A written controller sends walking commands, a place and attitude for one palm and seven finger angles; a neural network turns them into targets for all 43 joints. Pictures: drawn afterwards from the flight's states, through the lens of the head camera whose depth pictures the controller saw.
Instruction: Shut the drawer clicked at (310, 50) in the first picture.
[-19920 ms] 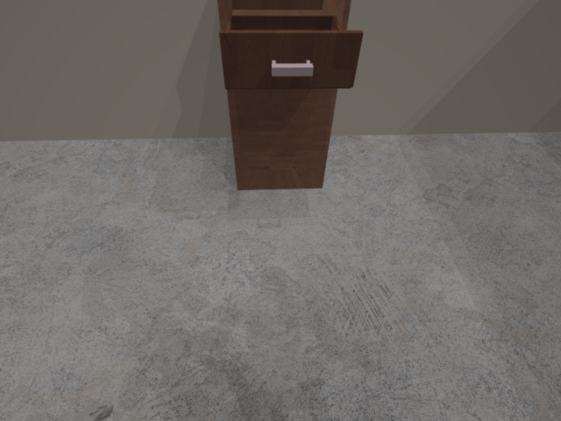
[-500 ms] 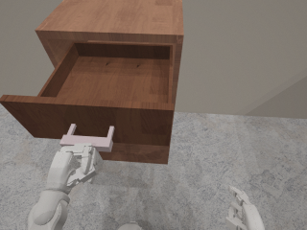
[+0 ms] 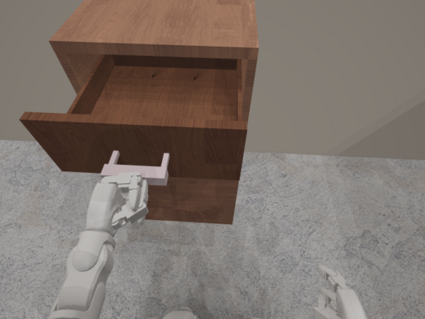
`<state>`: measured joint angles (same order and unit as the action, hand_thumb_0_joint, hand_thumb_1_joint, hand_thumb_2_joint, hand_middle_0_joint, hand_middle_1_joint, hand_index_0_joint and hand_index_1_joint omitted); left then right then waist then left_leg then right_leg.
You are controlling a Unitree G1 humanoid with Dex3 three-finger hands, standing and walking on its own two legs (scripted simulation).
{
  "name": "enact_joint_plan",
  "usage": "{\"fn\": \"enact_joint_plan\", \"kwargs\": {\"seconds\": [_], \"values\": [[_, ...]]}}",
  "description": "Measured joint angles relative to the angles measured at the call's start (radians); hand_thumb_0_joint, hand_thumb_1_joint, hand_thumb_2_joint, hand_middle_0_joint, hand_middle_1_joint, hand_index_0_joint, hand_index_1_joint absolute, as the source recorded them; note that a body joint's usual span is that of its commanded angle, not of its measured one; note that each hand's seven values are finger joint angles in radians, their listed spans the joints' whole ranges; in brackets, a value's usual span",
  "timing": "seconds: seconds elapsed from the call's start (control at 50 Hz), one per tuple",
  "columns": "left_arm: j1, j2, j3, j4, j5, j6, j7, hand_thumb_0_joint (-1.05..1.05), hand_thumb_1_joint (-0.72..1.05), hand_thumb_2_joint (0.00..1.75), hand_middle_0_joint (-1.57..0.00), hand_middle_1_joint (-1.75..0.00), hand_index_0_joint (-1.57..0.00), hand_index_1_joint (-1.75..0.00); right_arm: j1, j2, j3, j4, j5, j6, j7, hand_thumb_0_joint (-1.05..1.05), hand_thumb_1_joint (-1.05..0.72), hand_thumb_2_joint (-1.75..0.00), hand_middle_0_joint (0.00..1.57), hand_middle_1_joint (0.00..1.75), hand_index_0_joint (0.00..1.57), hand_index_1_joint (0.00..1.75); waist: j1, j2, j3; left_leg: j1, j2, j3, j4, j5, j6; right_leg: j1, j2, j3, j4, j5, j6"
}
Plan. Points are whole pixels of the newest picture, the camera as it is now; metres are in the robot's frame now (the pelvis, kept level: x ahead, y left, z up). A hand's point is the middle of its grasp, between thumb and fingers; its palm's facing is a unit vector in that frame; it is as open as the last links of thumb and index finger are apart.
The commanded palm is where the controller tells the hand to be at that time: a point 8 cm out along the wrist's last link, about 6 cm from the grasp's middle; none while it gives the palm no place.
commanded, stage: push the drawer shut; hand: left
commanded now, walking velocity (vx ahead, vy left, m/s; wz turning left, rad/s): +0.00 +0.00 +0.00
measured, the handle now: (138, 165) +0.38 +0.16 +0.07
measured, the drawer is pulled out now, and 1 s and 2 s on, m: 0.21 0.07 0.00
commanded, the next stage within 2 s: pull the fist back off the drawer in 1.82 s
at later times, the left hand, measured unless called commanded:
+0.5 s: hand (155, 164) +0.39 +0.13 +0.07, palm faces -0.04 -1.00 -0.04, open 2.8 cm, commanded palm +0.37 +0.18 +0.08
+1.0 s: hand (161, 145) +0.43 +0.13 +0.07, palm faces -0.01 -1.00 -0.05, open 3.0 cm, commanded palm +0.42 +0.18 +0.08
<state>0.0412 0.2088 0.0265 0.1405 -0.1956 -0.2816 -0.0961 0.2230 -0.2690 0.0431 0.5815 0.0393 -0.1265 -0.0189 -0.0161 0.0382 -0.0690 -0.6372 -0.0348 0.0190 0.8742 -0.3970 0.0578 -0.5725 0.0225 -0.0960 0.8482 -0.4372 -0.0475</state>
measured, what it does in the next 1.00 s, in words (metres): stands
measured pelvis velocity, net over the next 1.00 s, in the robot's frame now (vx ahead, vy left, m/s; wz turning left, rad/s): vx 0.00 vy -0.01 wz -0.02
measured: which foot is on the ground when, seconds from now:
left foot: down 0.00-1.00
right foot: down 0.00-1.00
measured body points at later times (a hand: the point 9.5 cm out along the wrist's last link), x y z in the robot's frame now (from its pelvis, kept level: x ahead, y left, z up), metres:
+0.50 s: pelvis +0.00 +0.00 +0.00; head +0.06 +0.00 +0.45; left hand +0.38 +0.19 +0.07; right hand +0.11 -0.25 -0.11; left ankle +0.02 +0.08 -0.70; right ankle -0.01 -0.09 -0.70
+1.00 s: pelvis +0.00 -0.01 +0.00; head +0.07 -0.01 +0.44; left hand +0.43 +0.18 +0.08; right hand +0.07 -0.27 -0.12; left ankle +0.02 +0.08 -0.70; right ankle -0.01 -0.09 -0.70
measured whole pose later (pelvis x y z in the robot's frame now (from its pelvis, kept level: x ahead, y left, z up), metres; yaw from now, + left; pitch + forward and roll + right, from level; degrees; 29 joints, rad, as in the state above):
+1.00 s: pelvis +0.00 -0.01 +0.00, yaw -1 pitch +12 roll -1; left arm -0.58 0.28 0.18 0.85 -0.15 -0.36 -0.09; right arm 0.31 -0.27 0.03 0.65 0.03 -0.03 0.00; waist -0.08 0.03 -0.08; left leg -0.71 -0.01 0.03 0.87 -0.38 0.04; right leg -0.65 0.04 -0.09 0.85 -0.42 -0.06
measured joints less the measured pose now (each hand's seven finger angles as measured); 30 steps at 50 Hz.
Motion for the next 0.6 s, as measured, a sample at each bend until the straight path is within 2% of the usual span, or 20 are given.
{"fn": "enact_joint_plan", "kwargs": {"seconds": [0.14, 0.3, 0.46, 0.6], "values": [[-0.113, -0.002, -0.010, 0.084, 0.015, 0.017, 0.030, -0.05, 0.75, 0.93, -1.40, -1.60, -1.40, -1.60, -0.011, 0.008, 0.006, 0.019, 0.000, 0.014, -0.002, 0.01, -0.90, -0.90, 0.20, 0.30, 0.20, 0.30, -0.001, -0.001, 0.003, -0.016, -0.005, -0.001, 0.001, 0.007, 0.004, -0.016, -0.005, -0.001, 0.003, 0.005, 0.004], [-0.249, 0.010, 0.009, 0.224, 0.020, 0.025, 0.039, -0.05, 0.76, 0.94, -1.40, -1.60, -1.40, -1.60, 0.002, 0.014, 0.012, 0.034, 0.003, 0.033, -0.003, 0.01, -0.90, -0.90, 0.20, 0.30, 0.20, 0.30, -0.019, -0.011, 0.000, -0.015, -0.001, 0.005, -0.009, 0.011, 0.004, -0.017, -0.002, 0.005, -0.007, 0.012, 0.004], [-0.354, 0.014, 0.046, 0.352, 0.025, 0.011, 0.043, -0.05, 0.77, 0.93, -1.40, -1.60, -1.40, -1.60, 0.039, 0.002, -0.002, 0.045, -0.001, 0.056, 0.009, 0.01, -0.90, -0.90, 0.20, 0.30, 0.20, 0.30, -0.035, -0.011, -0.005, -0.017, 0.002, 0.013, -0.022, 0.012, 0.004, -0.024, 0.002, 0.014, -0.018, 0.017, 0.005], [-0.397, 0.005, 0.066, 0.420, 0.033, -0.018, 0.056, -0.03, 0.81, 0.94, -1.40, -1.60, -1.40, -1.60, 0.075, -0.004, -0.019, 0.056, -0.006, 0.075, 0.024, 0.01, -0.90, -0.90, 0.20, 0.30, 0.20, 0.30, -0.040, -0.007, -0.013, -0.019, 0.005, 0.020, -0.027, 0.009, 0.002, -0.030, 0.005, 0.022, -0.019, 0.014, 0.003]]}}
